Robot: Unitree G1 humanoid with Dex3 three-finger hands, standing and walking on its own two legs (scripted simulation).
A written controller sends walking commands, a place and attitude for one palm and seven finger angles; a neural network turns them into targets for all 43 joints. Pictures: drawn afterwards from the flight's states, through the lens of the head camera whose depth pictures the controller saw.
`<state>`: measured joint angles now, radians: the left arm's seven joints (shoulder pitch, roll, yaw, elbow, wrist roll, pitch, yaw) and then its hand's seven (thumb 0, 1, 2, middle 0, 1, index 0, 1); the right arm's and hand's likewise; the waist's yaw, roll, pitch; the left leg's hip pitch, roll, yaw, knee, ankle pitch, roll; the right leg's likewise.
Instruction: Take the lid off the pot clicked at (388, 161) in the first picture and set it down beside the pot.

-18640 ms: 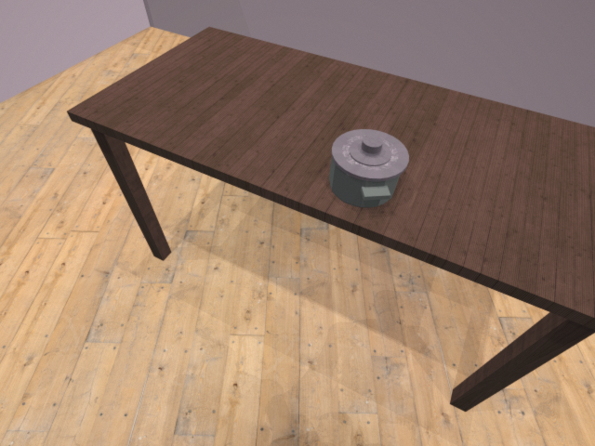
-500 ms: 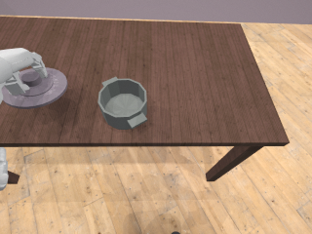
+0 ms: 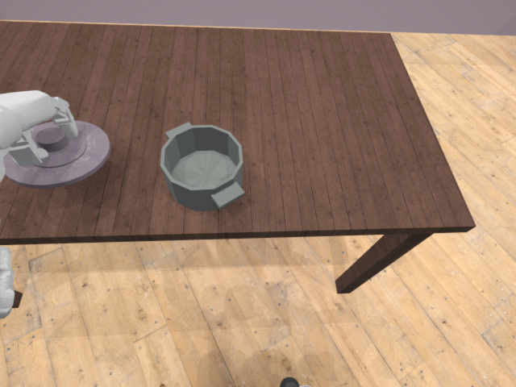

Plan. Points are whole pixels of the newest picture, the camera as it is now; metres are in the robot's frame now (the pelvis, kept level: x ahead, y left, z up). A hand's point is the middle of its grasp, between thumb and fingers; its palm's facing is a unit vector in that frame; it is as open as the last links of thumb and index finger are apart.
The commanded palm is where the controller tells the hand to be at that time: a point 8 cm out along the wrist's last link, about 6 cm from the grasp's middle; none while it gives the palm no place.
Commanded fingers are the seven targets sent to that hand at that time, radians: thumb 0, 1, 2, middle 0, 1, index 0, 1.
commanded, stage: lower the lid onto the table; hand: left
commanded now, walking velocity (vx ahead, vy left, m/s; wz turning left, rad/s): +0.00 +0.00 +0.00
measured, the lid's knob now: (52, 139) +0.49 +0.31 +0.05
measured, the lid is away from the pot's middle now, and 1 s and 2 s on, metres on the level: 0.23 0.23 0.23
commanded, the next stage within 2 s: open the fingers wide in 1.30 s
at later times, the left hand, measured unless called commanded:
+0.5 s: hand (54, 156) +0.46 +0.30 +0.04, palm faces -0.50 -0.11 -0.86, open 7.5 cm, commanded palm +0.50 +0.32 +0.11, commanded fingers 0.00 0.75 0.95 -1.12 -1.20 -0.70 -1.06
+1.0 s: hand (54, 167) +0.46 +0.32 +0.02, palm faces -0.52 -0.12 -0.84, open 7.5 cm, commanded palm +0.51 +0.32 +0.07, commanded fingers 0.00 0.75 0.95 -1.12 -1.20 -0.70 -1.06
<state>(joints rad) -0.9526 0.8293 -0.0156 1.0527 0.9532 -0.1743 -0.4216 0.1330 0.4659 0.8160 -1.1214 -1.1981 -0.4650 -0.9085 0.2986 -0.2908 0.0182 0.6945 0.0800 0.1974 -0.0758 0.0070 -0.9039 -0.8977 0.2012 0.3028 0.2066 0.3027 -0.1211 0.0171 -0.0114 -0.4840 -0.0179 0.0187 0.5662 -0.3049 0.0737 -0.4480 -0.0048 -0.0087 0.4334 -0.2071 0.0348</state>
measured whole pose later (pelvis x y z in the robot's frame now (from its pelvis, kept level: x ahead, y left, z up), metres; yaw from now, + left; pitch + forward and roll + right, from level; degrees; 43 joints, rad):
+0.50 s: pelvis +0.00 +0.00 -0.01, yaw +0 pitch +15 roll -3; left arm -0.95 0.81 -0.01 1.09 0.97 -0.19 -0.36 0.13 0.47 0.82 -1.12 -1.20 -0.46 -0.91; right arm 0.31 -0.29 0.02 0.69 0.07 0.19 -0.09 0.01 -0.90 -0.90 0.20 0.30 0.21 0.30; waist -0.13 0.02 -0.03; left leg -0.56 -0.01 0.02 0.62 -0.33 0.07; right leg -0.52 0.00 -0.01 0.49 -0.23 0.03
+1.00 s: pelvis +0.01 -0.01 -0.01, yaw -1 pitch +18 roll -4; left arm -0.91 0.85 0.04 1.09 0.98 -0.22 -0.35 0.13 0.47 0.82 -1.12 -1.20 -0.46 -0.91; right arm 0.31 -0.29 0.02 0.69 0.06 0.21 -0.10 0.01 -0.90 -0.90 0.20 0.30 0.21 0.30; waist -0.14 0.02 -0.04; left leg -0.65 0.00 0.01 0.71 -0.37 0.06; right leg -0.61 0.02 -0.02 0.56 -0.27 0.03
